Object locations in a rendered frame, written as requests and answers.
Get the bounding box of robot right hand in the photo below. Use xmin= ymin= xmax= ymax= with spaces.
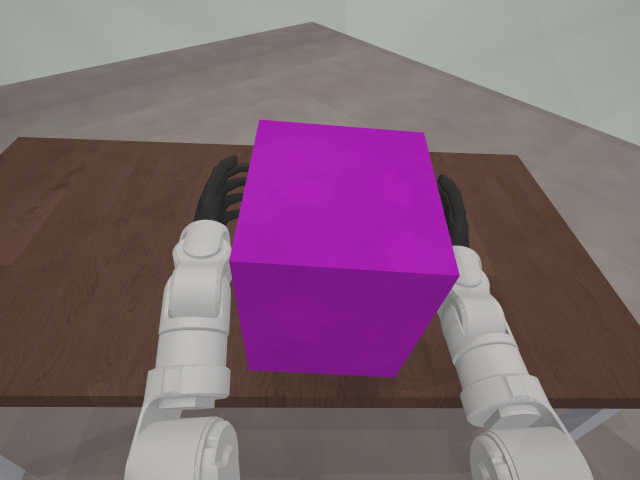
xmin=436 ymin=174 xmax=470 ymax=248

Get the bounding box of robot right upper arm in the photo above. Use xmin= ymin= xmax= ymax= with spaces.
xmin=470 ymin=426 xmax=592 ymax=480

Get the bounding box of robot left hand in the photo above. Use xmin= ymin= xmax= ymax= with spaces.
xmin=193 ymin=155 xmax=250 ymax=226

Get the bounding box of carton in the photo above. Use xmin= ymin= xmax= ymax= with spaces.
xmin=229 ymin=120 xmax=460 ymax=378

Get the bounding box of robot right forearm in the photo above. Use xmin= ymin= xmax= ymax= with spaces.
xmin=437 ymin=246 xmax=594 ymax=480

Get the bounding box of robot left forearm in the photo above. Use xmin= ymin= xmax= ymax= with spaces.
xmin=124 ymin=220 xmax=232 ymax=480

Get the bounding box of robot left upper arm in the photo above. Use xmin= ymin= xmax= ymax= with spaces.
xmin=126 ymin=416 xmax=240 ymax=480

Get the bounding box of table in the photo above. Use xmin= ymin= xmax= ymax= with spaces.
xmin=0 ymin=137 xmax=640 ymax=480

